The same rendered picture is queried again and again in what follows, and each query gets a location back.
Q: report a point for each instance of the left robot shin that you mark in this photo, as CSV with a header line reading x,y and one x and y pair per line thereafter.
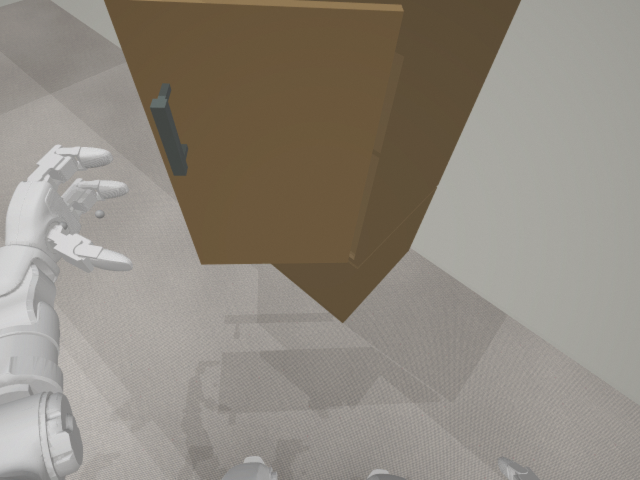
x,y
253,459

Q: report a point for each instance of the robot left upper arm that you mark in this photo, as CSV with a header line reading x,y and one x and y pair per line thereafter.
x,y
39,438

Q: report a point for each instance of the handle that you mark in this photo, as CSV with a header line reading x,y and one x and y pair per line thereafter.
x,y
175,151

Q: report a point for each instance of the robot left forearm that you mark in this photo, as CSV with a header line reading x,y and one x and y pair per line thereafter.
x,y
29,325

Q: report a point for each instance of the robot shin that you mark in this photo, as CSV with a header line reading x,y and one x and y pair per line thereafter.
x,y
253,459
378,471

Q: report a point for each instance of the robot left hand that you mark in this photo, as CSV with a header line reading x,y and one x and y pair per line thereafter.
x,y
36,209

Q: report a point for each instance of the robot right hand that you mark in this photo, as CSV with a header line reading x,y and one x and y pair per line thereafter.
x,y
513,471

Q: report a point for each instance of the cupboard door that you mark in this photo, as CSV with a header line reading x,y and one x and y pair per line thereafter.
x,y
279,103

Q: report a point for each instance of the right robot shin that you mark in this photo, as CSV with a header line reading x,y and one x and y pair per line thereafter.
x,y
378,471

